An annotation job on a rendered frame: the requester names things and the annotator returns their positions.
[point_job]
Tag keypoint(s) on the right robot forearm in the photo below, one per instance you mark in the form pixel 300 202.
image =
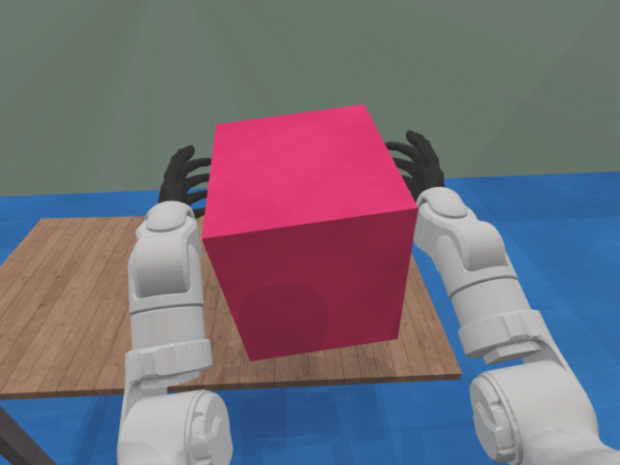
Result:
pixel 496 320

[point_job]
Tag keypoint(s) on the robot right upper arm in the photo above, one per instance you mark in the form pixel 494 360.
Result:
pixel 535 414

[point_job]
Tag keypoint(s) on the robot left hand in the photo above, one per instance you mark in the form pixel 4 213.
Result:
pixel 176 185

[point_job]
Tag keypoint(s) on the robot left upper arm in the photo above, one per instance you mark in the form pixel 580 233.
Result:
pixel 185 428

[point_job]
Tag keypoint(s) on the left robot forearm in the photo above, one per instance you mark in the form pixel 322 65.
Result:
pixel 165 300

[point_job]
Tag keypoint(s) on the table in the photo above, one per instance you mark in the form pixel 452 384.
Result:
pixel 65 327

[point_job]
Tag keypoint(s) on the carton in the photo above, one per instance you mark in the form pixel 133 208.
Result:
pixel 309 227

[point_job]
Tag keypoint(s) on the robot right hand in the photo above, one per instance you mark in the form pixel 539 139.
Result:
pixel 425 170

